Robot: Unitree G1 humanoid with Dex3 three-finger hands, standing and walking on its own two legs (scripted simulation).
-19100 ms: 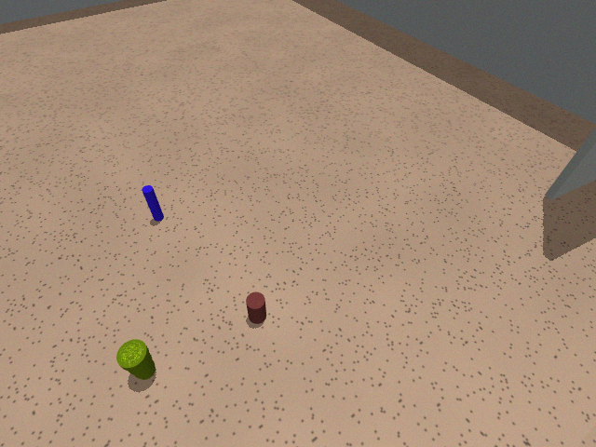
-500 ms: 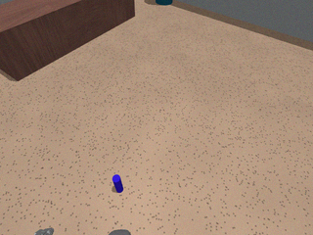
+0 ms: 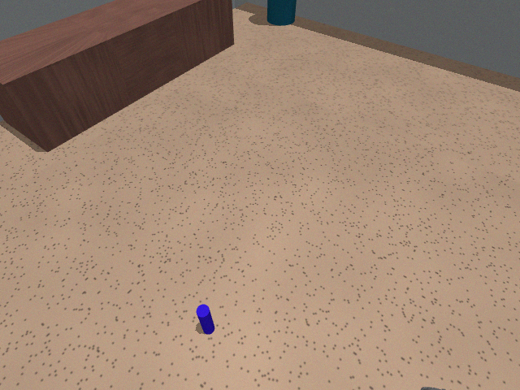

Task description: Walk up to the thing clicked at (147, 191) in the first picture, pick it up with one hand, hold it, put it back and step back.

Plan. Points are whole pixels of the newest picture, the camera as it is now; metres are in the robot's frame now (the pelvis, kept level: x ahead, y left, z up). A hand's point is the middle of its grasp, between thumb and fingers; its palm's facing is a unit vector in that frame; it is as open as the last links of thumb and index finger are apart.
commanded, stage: walk up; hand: left
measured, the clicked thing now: (206, 320) +0.45 +0.21 -0.69
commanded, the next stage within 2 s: stand in 0.50 s
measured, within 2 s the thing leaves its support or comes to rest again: neither
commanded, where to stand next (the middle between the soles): +0.11 +0.00 m, yaw -1 degrees
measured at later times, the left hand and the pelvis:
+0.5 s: hand out of the picture +0.10 +0.25 -0.15, palm faces -0.02 -0.94 -0.34, open 7.4 cm; pelvis +0.01 +0.00 +0.00, yaw +0 degrees
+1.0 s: hand out of the picture +0.10 +0.24 -0.15, palm faces -0.03 -0.94 -0.34, open 7.4 cm; pelvis +0.03 -0.01 +0.00, yaw +0 degrees
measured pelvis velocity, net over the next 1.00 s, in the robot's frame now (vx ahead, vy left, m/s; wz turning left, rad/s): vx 0.03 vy -0.01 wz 0.00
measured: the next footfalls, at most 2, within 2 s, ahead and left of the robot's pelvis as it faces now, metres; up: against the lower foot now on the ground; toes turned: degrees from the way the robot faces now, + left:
none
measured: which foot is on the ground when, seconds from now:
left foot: down 0.00-1.00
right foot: down 0.00-1.00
